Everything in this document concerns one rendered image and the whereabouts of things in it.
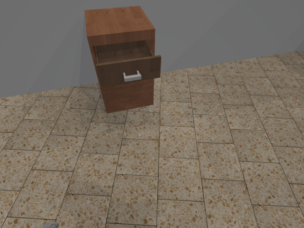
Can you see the cabinet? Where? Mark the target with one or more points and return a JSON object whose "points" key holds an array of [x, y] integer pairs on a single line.
{"points": [[118, 25]]}

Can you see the handle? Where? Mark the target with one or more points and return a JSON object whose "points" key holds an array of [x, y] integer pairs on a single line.
{"points": [[132, 77]]}

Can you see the drawer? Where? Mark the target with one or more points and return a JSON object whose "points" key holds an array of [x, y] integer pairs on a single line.
{"points": [[128, 57]]}

